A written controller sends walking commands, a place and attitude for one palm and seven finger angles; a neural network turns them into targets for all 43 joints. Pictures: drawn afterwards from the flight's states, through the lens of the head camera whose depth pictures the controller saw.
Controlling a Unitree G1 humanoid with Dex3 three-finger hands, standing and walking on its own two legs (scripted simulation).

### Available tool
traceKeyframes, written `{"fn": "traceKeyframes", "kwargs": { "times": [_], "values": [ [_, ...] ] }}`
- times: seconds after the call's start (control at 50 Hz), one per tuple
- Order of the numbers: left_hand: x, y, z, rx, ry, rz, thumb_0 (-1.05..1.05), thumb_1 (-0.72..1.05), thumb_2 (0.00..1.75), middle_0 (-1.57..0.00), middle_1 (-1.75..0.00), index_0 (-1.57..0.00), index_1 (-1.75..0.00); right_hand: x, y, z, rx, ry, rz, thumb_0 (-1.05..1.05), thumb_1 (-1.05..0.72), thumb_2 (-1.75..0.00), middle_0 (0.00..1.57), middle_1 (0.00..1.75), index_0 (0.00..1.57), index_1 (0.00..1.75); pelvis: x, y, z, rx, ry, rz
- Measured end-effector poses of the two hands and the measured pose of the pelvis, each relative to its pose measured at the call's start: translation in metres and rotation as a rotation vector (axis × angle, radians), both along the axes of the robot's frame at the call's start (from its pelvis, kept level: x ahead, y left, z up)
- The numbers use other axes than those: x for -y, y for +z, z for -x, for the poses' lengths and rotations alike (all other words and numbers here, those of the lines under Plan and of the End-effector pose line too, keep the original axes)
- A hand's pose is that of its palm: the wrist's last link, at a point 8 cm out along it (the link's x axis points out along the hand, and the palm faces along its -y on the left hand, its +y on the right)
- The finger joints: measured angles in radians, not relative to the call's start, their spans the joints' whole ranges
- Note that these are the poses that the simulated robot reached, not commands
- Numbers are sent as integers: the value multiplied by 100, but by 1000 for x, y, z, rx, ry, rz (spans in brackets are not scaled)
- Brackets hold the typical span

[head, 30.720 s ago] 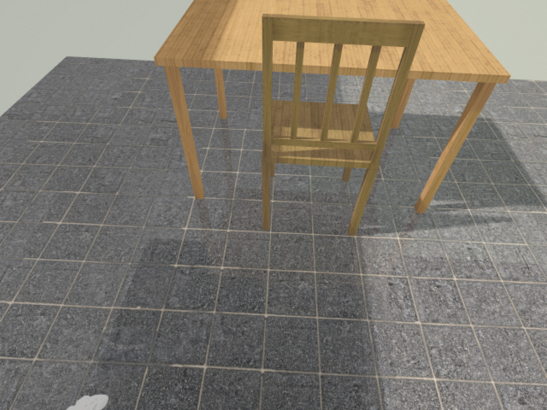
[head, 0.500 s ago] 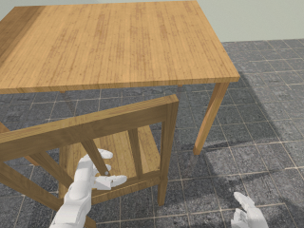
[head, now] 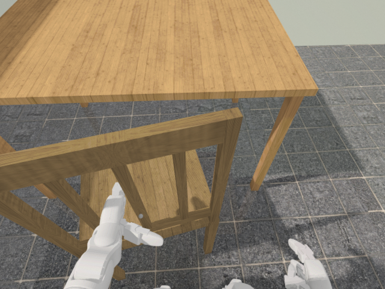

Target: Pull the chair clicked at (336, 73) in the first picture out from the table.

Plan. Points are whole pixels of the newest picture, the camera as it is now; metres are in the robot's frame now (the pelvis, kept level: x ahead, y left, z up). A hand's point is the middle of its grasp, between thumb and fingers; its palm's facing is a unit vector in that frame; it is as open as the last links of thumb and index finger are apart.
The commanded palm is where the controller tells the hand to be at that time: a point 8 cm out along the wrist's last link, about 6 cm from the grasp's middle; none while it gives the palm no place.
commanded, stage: draw the fingers out of the gap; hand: left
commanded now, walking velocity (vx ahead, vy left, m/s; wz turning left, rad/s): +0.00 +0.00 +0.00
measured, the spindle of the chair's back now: (136, 202) +0.31 +0.14 -0.02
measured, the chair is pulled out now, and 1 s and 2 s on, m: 0.19 0.19 0.19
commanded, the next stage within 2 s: draw the hand back to the body in 0.78 s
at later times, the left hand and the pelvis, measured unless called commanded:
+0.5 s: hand (134, 257) +0.20 +0.13 -0.04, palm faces +0.05 -0.98 -0.17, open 17.5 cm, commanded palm +0.18 +0.18 -0.01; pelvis +0.01 +0.00 -0.01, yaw +1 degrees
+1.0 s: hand (129, 286) +0.15 +0.12 -0.02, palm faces +0.11 -0.99 -0.06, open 17.5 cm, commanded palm +0.11 +0.18 +0.01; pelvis +0.01 -0.01 -0.03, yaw +1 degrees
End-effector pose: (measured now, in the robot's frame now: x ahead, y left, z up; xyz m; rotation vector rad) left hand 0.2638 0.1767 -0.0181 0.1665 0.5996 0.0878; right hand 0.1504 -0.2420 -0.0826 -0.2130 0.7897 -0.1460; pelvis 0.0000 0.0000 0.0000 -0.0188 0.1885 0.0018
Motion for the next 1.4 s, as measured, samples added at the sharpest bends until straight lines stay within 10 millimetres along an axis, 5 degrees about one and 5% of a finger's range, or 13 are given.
{"fn": "traceKeyframes", "kwargs": {
  "times": [0.1,0.34,0.56,0.92,1.16,1.28,1.4],
  "values": [
    [2,-3,2,-11,2,17,-1,-54,20,-1,-3,-2,-4,3,1,0,-6,-9,2,1,-90,-90,20,30,20,30,0,0,-3,-12,-8,-3],
    [-5,-7,63,-46,33,2,-1,-54,20,-1,0,-1,-1,4,9,-20,60,11,24,1,-90,-90,20,30,20,30,3,-6,-13,-23,6,6],
    [-2,-4,90,-49,27,19,-1,-54,20,0,0,-1,-1,-8,12,-41,138,49,14,1,-90,-90,20,30,20,30,5,-12,-14,-31,20,11],
    [2,1,146,-75,38,21,-1,-54,20,0,0,-1,-1,-9,11,-38,183,37,11,1,-90,-90,20,30,21,30,5,-21,-11,-35,21,15],
    [-7,62,127,552,-10,102,-1,-54,20,0,0,-1,0,-8,-16,-30,220,63,-34,1,-90,-90,20,30,20,30,9,-44,8,-60,6,14],
    [-16,68,132,514,-51,78,-1,-55,20,0,0,-1,0,-10,-21,-24,200,35,-76,1,-90,-90,20,30,20,30,12,-43,14,-37,-1,8],
    [-32,97,135,538,-15,42,-1,-53,21,0,0,-1,-1,-8,-4,-19,221,24,-67,1,-90,-90,20,30,20,30,14,-27,12,-3,10,12]
  ]
}}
